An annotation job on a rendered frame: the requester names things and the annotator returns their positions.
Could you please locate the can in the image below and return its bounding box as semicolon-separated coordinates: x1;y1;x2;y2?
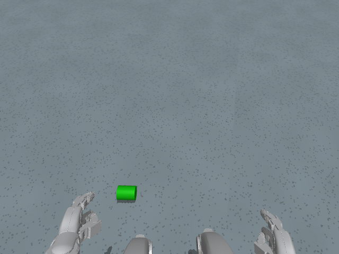
116;185;137;200

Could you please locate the left robot hand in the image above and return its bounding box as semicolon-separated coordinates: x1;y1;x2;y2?
58;192;101;243

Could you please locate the right robot hand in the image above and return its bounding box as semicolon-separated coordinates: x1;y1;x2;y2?
254;209;296;254

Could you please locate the left robot arm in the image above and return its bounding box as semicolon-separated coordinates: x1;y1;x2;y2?
45;232;80;254

